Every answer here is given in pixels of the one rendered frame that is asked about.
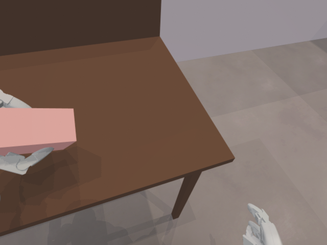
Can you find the table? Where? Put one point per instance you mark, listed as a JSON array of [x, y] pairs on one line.
[[138, 122]]

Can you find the robot left hand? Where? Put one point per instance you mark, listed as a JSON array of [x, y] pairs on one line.
[[13, 162]]

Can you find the robot right hand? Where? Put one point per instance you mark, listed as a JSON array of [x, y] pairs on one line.
[[266, 234]]

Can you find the sponge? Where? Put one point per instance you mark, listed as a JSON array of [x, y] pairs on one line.
[[27, 130]]

